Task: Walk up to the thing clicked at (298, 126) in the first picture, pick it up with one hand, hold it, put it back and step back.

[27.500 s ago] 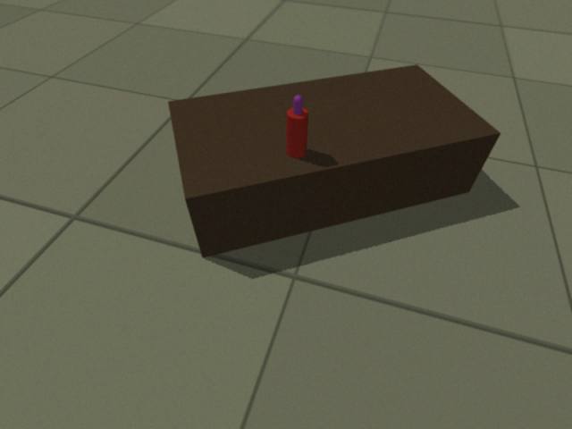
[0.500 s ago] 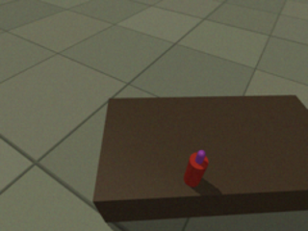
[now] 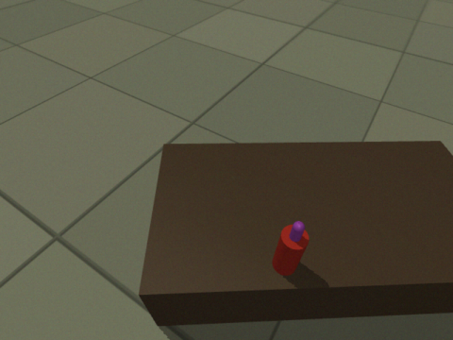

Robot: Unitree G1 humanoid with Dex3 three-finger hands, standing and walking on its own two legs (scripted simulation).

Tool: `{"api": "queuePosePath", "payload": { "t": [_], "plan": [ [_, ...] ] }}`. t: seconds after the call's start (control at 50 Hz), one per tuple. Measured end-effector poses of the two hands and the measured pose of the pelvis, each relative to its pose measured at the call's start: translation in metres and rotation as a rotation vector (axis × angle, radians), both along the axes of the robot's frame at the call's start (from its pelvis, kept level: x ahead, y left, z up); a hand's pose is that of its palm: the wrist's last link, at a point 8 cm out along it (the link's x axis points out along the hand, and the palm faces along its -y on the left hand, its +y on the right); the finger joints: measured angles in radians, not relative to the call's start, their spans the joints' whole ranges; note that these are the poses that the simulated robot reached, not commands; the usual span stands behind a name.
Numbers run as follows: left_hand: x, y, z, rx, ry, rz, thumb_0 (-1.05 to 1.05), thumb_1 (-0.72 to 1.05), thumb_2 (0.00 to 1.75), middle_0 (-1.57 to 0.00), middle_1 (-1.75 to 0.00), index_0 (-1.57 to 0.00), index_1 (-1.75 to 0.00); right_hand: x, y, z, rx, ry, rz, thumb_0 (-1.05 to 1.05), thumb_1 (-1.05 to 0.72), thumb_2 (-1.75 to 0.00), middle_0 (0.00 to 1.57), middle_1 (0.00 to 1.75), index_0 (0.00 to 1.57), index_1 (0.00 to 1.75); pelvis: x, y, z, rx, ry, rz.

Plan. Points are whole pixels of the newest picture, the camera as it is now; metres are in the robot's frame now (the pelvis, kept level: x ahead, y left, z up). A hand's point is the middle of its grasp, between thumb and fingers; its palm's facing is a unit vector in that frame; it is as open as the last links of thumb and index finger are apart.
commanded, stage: stand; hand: right
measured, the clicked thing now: (291, 246) +0.45 -0.20 -0.30
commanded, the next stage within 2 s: step back in 0.94 s
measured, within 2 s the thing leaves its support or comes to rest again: neither
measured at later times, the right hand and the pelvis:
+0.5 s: hand out of the picture +0.07 -0.26 -0.15, palm faces -0.01 +0.94 -0.35, open 7.4 cm; pelvis +0.00 +0.00 +0.00, yaw +0 degrees
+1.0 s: hand out of the picture +0.07 -0.26 -0.16, palm faces -0.02 +0.94 -0.35, open 7.4 cm; pelvis +0.00 -0.01 +0.00, yaw +1 degrees
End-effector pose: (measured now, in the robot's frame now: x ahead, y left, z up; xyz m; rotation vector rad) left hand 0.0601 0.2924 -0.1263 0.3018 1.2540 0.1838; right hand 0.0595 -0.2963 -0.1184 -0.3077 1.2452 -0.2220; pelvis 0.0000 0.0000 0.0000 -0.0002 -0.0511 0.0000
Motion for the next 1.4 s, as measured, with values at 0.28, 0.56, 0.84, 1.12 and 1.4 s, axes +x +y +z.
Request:
{"api": "queuePosePath", "payload": {
  "t": [0.28, 0.56, 0.84, 1.12, 1.4],
  "plan": [
    [0.002, -0.004, 0.0, -0.004, -0.007, -0.002, 0.01, 0.9, 0.9, -0.2, -0.3, -0.21, -0.3, 0.004, -0.003, 0.001, -0.003, -0.003, 0.006, 0.0, -0.9, -0.9, 0.21, 0.3, 0.2, 0.3, 0.001, -0.003, 0.0, -0.002, 0.002, 0.004],
    [0.005, -0.003, 0.003, 0.004, -0.023, 0.002, 0.01, 0.9, 0.9, -0.2, -0.3, -0.21, -0.3, 0.005, -0.004, 0.001, 0.001, -0.009, 0.013, 0.0, -0.9, -0.9, 0.21, 0.3, 0.2, 0.3, 0.001, -0.005, 0.0, -0.001, -0.001, 0.007],
    [-0.003, -0.004, 0.002, 0.006, 0.003, 0.009, 0.01, 0.9, 0.9, -0.2, -0.3, -0.21, -0.3, 0.004, -0.008, -0.001, 0.003, 0.008, 0.013, 0.0, -0.9, -0.9, 0.21, 0.3, 0.2, 0.3, 0.002, -0.007, 0.0, 0.001, 0.006, 0.01],
    [-0.005, 0.0, -0.004, 0.052, 0.001, 0.03, 0.01, 0.9, 0.9, -0.2, -0.3, -0.21, -0.3, 0.009, -0.027, -0.01, -0.011, 0.007, 0.028, 0.0, -0.9, -0.9, 0.21, 0.3, 0.2, 0.3, -0.024, -0.019, -0.011, 0.01, 0.027, 0.011],
    [-0.054, -0.023, 0.009, 0.094, -0.004, 0.041, 0.01, 0.9, 0.9, -0.21, -0.3, -0.21, -0.3, -0.003, -0.049, -0.026, -0.009, -0.018, 0.087, 0.0, -0.91, -0.9, 0.2, 0.3, 0.2, 0.3, -0.061, -0.038, -0.016, 0.02, 0.052, 0.044]
  ]
}}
